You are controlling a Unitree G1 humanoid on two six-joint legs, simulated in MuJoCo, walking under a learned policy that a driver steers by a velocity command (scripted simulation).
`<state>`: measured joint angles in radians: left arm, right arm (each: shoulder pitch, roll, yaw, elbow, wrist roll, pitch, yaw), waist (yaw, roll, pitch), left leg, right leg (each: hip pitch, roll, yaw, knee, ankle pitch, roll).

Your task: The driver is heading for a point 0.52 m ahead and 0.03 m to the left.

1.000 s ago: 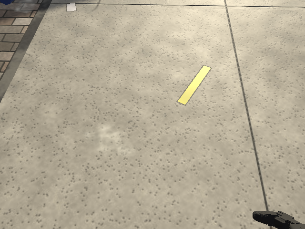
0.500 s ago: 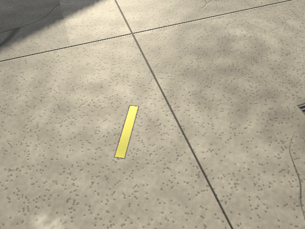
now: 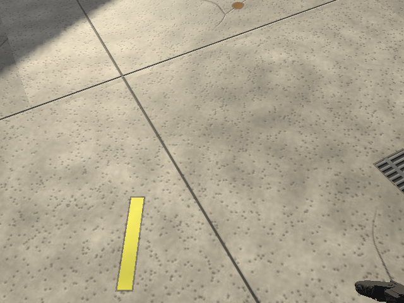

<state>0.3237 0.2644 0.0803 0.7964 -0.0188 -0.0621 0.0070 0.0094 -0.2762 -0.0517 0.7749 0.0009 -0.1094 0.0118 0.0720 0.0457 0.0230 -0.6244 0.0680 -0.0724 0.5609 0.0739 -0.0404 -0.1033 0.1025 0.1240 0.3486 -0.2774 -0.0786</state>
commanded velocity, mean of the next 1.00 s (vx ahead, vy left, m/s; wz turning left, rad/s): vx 0.35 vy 0.00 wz -0.08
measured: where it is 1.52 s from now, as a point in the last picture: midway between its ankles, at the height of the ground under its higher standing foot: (231, 296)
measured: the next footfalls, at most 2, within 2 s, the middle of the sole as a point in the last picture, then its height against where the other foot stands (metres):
left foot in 0.10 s outside the picture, level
right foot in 0.62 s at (270, 287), level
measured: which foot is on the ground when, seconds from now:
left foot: up 0.00-0.08, down 0.10-0.62, up 0.64-0.96, down 0.98-1.00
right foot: down 0.00-0.12, up 0.14-0.60, down 0.62-1.00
